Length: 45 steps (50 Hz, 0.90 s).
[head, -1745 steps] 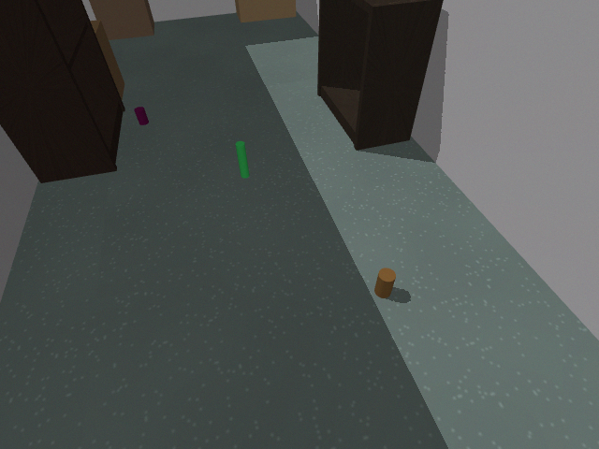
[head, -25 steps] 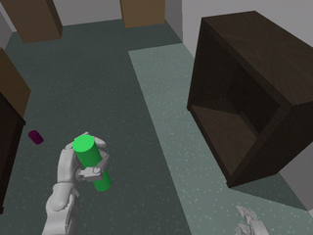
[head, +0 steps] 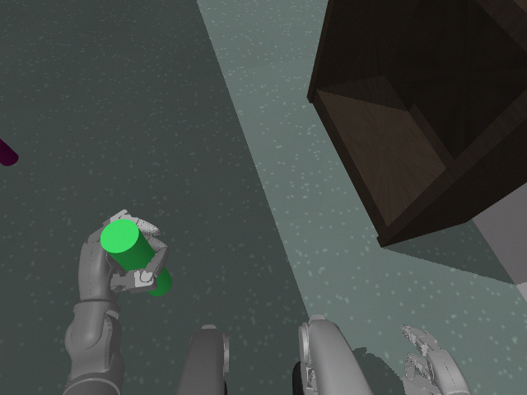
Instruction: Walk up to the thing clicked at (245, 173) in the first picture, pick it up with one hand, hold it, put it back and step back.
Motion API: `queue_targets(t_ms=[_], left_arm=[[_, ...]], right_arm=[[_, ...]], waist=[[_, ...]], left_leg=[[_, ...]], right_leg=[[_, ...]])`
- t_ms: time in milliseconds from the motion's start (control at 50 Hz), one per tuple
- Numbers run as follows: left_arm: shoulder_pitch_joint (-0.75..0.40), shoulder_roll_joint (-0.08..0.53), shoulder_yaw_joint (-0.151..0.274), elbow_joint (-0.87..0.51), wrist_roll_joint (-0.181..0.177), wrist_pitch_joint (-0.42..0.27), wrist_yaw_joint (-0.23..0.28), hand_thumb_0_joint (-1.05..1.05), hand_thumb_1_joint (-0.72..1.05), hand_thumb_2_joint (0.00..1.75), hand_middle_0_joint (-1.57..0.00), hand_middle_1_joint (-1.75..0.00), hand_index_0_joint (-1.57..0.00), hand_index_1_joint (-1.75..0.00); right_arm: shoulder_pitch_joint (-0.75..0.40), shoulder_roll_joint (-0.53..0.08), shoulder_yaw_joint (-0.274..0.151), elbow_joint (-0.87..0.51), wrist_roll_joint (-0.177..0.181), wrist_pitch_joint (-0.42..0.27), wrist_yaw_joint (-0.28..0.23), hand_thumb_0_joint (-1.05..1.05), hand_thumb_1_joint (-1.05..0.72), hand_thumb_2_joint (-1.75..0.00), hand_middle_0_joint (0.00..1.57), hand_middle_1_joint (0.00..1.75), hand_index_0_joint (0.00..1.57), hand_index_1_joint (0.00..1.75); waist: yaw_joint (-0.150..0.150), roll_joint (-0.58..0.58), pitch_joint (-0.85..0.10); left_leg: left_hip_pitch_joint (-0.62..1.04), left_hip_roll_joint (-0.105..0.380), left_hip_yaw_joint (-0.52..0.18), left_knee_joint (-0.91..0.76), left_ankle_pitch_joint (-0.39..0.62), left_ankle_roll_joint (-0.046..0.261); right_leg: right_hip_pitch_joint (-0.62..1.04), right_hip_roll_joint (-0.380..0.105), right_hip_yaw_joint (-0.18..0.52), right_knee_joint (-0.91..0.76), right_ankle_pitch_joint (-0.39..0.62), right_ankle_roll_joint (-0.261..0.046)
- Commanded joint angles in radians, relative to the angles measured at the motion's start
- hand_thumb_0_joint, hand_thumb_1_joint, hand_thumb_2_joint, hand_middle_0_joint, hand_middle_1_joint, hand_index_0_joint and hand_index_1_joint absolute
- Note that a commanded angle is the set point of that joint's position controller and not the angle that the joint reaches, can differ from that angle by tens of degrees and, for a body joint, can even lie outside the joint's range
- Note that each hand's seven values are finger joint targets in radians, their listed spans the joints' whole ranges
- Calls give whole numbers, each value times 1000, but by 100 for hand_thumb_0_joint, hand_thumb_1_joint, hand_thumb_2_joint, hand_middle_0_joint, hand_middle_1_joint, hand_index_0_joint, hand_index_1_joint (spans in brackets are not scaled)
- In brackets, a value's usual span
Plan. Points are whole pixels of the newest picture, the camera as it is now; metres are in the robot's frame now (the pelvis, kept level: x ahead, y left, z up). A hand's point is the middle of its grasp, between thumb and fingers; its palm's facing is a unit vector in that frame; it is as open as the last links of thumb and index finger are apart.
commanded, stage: crouch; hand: left
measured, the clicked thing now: (142, 263) +0.34 +0.19 -0.05
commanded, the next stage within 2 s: lower in 1.34 s
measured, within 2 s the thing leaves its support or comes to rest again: neither
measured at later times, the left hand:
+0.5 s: hand (174, 298) +0.32 +0.18 -0.23, palm faces +0.02 -1.00 -0.03, open 6.3 cm
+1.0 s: hand (179, 300) +0.33 +0.19 -0.33, palm faces +0.03 -1.00 -0.01, open 6.3 cm
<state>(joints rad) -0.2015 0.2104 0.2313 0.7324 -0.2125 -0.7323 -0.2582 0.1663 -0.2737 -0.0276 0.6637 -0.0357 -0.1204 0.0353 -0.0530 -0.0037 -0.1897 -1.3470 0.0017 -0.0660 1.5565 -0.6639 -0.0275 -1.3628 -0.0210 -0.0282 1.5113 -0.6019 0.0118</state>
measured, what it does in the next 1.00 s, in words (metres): lowers itself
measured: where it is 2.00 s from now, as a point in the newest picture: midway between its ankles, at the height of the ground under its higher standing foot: outside the picture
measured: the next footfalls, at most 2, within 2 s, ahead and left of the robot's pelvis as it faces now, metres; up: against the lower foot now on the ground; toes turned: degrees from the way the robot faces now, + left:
none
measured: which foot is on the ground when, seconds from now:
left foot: down 0.00-1.00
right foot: down 0.00-1.00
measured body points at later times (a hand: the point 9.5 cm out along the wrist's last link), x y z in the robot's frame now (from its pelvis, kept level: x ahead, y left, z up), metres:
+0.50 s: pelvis -0.06 +0.00 -0.19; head +0.12 +0.04 +0.22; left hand +0.31 +0.23 -0.23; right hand +0.11 -0.25 -0.31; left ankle +0.03 +0.13 -0.56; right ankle +0.05 -0.13 -0.56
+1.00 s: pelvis -0.06 +0.01 -0.26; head +0.13 +0.06 +0.14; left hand +0.32 +0.24 -0.33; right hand +0.08 -0.27 -0.37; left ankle +0.03 +0.13 -0.56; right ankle +0.05 -0.13 -0.56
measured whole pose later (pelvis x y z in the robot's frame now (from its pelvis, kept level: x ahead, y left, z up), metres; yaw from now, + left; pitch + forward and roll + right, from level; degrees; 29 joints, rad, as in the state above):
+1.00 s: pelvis -0.06 +0.01 -0.26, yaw -3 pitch +28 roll -6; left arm -0.46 0.31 0.31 0.99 -0.12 -0.86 -0.17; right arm 0.03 -0.30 0.06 0.74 -0.12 -0.07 0.11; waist -0.11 -0.04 -0.06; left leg -2.20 -0.05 -0.12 2.42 -0.71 -0.03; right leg -2.19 -0.02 -0.04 2.31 -0.61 0.04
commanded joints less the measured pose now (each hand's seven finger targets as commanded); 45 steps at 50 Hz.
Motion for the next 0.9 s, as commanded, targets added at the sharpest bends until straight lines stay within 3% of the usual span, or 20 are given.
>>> queue_targets(t_ms=[0, 20, 40, 100, 140, 160, 180, 260, 320, 400, 420, 520, 560, 580, 620, 700, 720, 740, 760, 880], left_arm=[[-161, 146, 59, -256, -22, -115, 4, 0, 40, 116, -130, -132, -131, -131], [-166, 137, 49, -257, -19, -115, 6, 0, 42, 116, -129, -132, -131, -131], [-190, 138, 47, -255, -13, -119, 8, 0, 41, 116, -131, -133, -132, -132], [-262, 140, 33, -265, -1, -137, 5, 0, 41, 116, -131, -133, -132, -132], [-264, 150, 55, -215, 2, -146, 10, 0, 44, 117, -128, -131, -129, -131], [-289, 129, 34, -217, 2, -153, 9, 0, 43, 116, -127, -131, -128, -130], [-308, 140, 60, -191, 3, -159, 17, 0, 43, 116, -125, -130, -126, -129], [-398, 140, 55, -121, 26, -187, 33, 0, 44, 120, -126, -133, -127, -132], [-432, 156, 50, -86, 51, -196, 43, 0, 44, 123, -129, -137, -130, -136], [-472, 188, 72, -97, 62, -195, 48, 0, 42, 122, -130, -136, -130, -136], [-470, 213, 98, -81, 63, -191, 53, 0, 44, 122, -130, -136, -130, -136], [-505, 234, 131, -33, 57, -188, 63, 0, 40, 122, -130, -136, -131, -135], [-504, 212, 117, -10, 56, -186, 68, 0, 41, 121, -131, -135, -132, -135], [-511, 194, 89, 5, 58, -187, 65, 0, 41, 121, -131, -135, -132, -135], [-506, 208, 96, 30, 65, -190, 70, 0, 41, 123, -132, -136, -132, -136], [-518, 206, 57, 33, 82, -200, 62, 0, 39, 122, -132, -136, -132, -136], [-547, 238, 78, 17, 81, -204, 62, 0, 35, 120, -131, -135, -132, -135], [-542, 224, 62, 28, 80, -205, 59, 0, 35, 120, -130, -134, -131, -134], [-556, 251, 91, 7, 74, -209, 63, 0, 36, 119, -127, -132, -128, -132], [-520, 256, 109, 21, 67, -224, 84, 0, 35, 119, -126, -131, -127, -131]], right_arm=[[7, -158, -53, -102, -2, -31, 3, 0, -89, -90, 20, 30, 20, 30], [0, -158, -54, -94, -4, -29, 5, 0, -89, -90, 20, 30, 20, 30], [0, -162, -58, -90, -7, -27, 6, 0, -90, -90, 20, 30, 20, 30], [-5, -170, -65, -70, -11, -21, 16, 0, -90, -90, 20, 30, 20, 30], [-6, -170, -63, -53, -15, -21, 18, 0, -89, -90, 20, 30, 20, 30], [-17, -168, -62, -54, -20, -22, 22, 0, -90, -90, 20, 30, 20, 30], [-12, -174, -60, -47, -25, -21, 25, 0, -90, -90, 20, 30, 20, 30], [-28, -167, -52, -30, -42, -17, 37, 0, -89, -90, 20, 30, 20, 30], [-45, -163, -47, -32, -53, -17, 43, 0, -89, -90, 20, 30, 20, 30], [-54, -182, -47, -31, -55, -10, 47, 0, -89, -90, 20, 30, 20, 30], [-55, -184, -44, -29, -55, -6, 47, 0, -89, -90, 20, 30, 20, 30], [-75, -200, -29, -25, -47, 5, 48, 0, -89, -90, 20, 30, 20, 30], [-72, -203, -27, -24, -49, 10, 50, 0, -90, -90, 20, 30, 20, 30], [-77, -207, -25, -24, -50, 11, 51, 0, -90, -90, 20, 30, 20, 30], [-76, -205, -20, -15, -53, 9, 53, 0, -89, -90, 20, 30, 20, 30], [-69, -220, -16, -3, -62, 12, 58, 0, -90, -90, 20, 30, 20, 30], [-69, -225, -15, 0, -62, 12, 57, 0, -90, -90, 20, 30, 20, 30], [-67, -230, -9, 4, -66, 13, 59, 0, -90, -90, 20, 30, 20, 30], [-64, -236, -7, 5, -67, 14, 60, 0, -90, -90, 20, 30, 20, 30], [-67, -256, 9, 11, -80, 29, 67, 0, -91, -91, 20, 30, 20, 30]], waist=[[34, 61, -552], [38, 62, -550], [17, 57, -549], [-2, 68, -560], [1, 29, -581], [-9, 46, -580], [-9, 50, -581], [-19, 57, -591], [-10, 45, -565], [-4, 92, -619], [7, 91, -609], [-14, 78, -535], [-19, 83, -517], [-39, 75, -491], [-34, 57, -486], [-49, 84, -496], [-46, 90, -500], [-59, 109, -500], [-48, 107, -510], [-53, 150, -512]], left_leg=[[149, -35, 20, -70, 364, 35], [124, -35, 24, -40, 372, 37], [95, -36, 19, -18, 360, 38], [41, -34, 7, 38, 330, 35], [-12, -31, 12, 103, 337, 40], [-34, -33, 13, 119, 304, 39], [-49, -33, 7, 134, 299, 35], [-164, -37, 25, 221, 186, 34], [-276, -42, 51, 262, 55, 37], [-276, -46, 56, 302, 15, 36], [-304, -46, 60, 314, 4, 35], [-406, -50, 46, 350, -70, 40], [-429, -51, 49, 370, -91, 41], [-454, -52, 45, 380, -111, 43], [-484, -56, 61, 419, -95, 46], [-477, -55, 60, 460, -63, 43], [-477, -54, 58, 471, -68, 43], [-469, -54, 52, 481, -50, 41], [-462, -53, 49, 487, -42, 40], [-454, -52, 30, 516, 7, 26]], right_leg=[[215, 22, 18, -46, 331, -41], [182, 22, 19, -21, 337, -40], [144, 25, 12, 5, 325, -42], [25, 28, -7, 89, 285, -48], [2, 26, -2, 130, 297, -43], [-39, 27, -1, 150, 265, -45], [-69, 26, -13, 182, 255, -48], [-160, 24, -10, 247, 163, -46], [-165, 19, 11, 252, 49, -39], [-246, 22, -19, 327, 29, -43], [-256, 21, -24, 345, 18, -42], [-354, 20, -56, 424, -23, -41], [-375, 22, -57, 438, -37, -41], [-389, 20, -62, 446, -49, -40], [-391, 22, -58, 454, -41, -38], [-425, 22, -64, 494, -11, -41], [-440, 23, -64, 502, -16, -43], [-445, 21, -70, 516, 4, -42], [-445, 22, -72, 525, 9, -43], [-462, 22, -90, 582, 53, -47]])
